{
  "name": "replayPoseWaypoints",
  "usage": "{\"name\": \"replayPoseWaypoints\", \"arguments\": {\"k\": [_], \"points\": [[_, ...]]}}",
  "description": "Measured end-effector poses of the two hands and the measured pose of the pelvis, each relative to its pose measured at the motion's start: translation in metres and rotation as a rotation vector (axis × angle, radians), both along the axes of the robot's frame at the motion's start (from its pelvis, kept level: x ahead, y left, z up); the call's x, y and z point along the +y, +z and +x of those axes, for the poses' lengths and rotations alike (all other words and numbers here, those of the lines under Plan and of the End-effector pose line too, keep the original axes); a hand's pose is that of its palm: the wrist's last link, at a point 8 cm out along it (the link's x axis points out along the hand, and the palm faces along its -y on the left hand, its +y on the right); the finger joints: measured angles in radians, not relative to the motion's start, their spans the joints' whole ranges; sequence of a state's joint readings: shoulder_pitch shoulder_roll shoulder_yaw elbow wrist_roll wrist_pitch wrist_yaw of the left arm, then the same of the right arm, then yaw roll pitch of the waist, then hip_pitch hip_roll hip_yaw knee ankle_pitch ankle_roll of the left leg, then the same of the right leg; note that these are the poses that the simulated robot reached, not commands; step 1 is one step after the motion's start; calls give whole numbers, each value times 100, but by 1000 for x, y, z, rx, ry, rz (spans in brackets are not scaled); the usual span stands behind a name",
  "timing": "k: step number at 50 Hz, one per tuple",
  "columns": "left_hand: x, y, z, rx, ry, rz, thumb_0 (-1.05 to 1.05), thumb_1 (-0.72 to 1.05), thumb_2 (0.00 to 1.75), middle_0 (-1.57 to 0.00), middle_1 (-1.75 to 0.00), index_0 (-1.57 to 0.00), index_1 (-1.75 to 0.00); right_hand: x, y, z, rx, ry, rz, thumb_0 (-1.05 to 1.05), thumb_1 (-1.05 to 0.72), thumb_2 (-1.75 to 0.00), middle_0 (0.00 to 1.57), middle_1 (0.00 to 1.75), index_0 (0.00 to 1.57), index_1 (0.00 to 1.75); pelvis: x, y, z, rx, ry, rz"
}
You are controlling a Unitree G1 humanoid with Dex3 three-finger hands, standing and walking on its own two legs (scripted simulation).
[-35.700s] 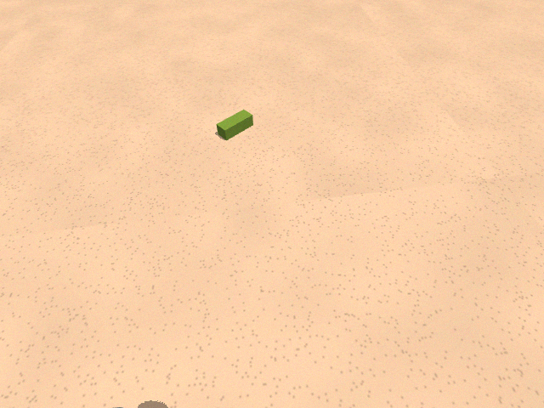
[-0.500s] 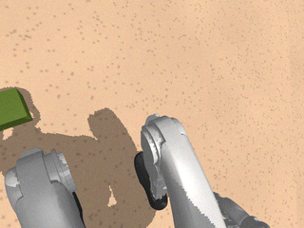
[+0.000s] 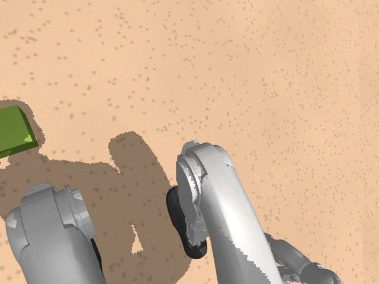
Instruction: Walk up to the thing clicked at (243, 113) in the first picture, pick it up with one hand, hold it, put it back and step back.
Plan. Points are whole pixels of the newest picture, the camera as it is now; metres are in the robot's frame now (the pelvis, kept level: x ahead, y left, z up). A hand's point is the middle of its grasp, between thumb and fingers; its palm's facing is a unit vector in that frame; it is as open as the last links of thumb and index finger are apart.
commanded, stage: open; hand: left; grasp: from above
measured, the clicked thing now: out of the picture +0.42 +0.33 -0.26
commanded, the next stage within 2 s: withdraw in 0.22 s
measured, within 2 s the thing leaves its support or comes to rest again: neither
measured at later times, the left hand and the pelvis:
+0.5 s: hand out of the picture +0.42 +0.32 -0.23, palm faces -0.40 -0.15 -0.90, open 13.8 cm; pelvis +0.00 +0.00 +0.00, yaw +0 degrees
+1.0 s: hand out of the picture +0.40 +0.34 -0.05, palm faces -0.48 -0.12 -0.87, open 14.0 cm; pelvis -0.01 -0.01 +0.07, yaw +7 degrees
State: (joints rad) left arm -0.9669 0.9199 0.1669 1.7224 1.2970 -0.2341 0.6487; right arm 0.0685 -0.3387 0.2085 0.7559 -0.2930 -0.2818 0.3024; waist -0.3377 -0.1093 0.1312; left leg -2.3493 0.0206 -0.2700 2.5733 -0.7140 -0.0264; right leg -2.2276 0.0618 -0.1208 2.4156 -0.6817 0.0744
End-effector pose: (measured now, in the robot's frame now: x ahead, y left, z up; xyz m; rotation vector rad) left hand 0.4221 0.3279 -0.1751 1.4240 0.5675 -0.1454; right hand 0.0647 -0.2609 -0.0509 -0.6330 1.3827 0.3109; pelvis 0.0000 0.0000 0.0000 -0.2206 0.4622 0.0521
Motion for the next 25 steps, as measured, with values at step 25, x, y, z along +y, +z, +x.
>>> {"name": "replayPoseWaypoints", "arguments": {"k": [25], "points": [[-3,7,2,-27,-21,1,0,-49,101,-9,-104,-10,-103,-4,1,-12,20,-25,-11,1,-90,-89,20,30,20,30,-3,2,-2,0,-4,9]]}}
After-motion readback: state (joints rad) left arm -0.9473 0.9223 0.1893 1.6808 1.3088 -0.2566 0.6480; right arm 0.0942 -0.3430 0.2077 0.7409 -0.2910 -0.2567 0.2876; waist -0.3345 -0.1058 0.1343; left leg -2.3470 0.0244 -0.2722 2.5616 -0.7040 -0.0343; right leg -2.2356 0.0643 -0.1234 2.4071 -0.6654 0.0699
